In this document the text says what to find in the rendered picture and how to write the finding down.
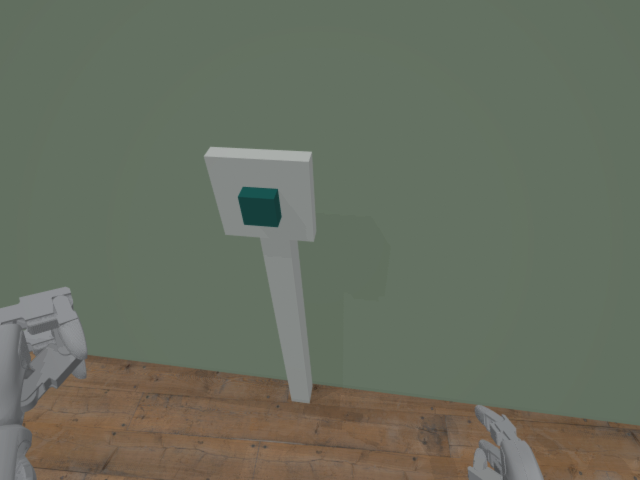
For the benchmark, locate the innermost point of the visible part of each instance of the panel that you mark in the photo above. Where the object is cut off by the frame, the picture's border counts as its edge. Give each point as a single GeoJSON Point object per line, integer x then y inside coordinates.
{"type": "Point", "coordinates": [291, 172]}

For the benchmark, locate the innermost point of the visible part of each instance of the robot left forearm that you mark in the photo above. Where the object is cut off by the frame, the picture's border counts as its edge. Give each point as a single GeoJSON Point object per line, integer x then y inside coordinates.
{"type": "Point", "coordinates": [15, 440]}

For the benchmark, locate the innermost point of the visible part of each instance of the button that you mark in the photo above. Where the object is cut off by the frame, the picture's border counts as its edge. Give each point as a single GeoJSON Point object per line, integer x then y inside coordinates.
{"type": "Point", "coordinates": [260, 206]}

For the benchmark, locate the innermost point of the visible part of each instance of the robot left hand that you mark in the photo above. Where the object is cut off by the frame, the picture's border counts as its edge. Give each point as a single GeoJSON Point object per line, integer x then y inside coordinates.
{"type": "Point", "coordinates": [55, 335]}

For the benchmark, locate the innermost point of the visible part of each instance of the robot right hand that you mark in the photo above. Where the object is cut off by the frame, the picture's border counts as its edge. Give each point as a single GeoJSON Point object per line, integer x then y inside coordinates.
{"type": "Point", "coordinates": [513, 461]}

